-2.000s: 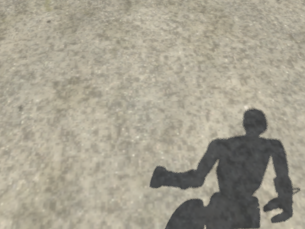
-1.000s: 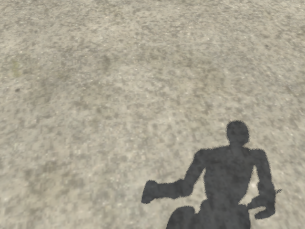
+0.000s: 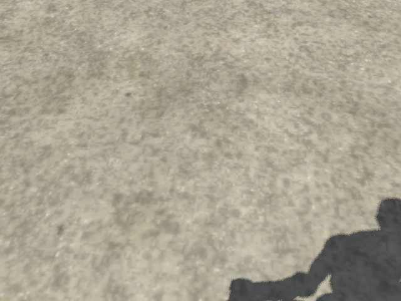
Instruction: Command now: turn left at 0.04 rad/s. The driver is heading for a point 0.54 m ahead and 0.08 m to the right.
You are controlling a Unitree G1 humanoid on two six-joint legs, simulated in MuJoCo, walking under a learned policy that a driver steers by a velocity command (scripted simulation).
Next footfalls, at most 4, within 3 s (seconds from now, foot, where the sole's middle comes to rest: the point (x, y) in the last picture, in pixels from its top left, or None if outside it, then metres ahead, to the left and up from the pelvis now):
1.72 left None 0.10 0.12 -0.78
2.20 right None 0.47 -0.13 -0.78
2.66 left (199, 255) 0.67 0.04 -0.78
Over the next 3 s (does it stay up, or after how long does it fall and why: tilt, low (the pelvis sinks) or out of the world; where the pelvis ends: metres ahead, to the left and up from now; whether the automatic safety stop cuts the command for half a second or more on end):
stays up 0.54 -0.03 -0.01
